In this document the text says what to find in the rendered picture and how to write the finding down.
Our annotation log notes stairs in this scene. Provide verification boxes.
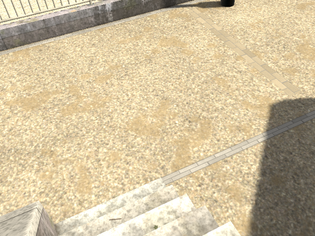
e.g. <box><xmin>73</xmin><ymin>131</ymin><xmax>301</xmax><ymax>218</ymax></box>
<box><xmin>55</xmin><ymin>178</ymin><xmax>241</xmax><ymax>236</ymax></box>

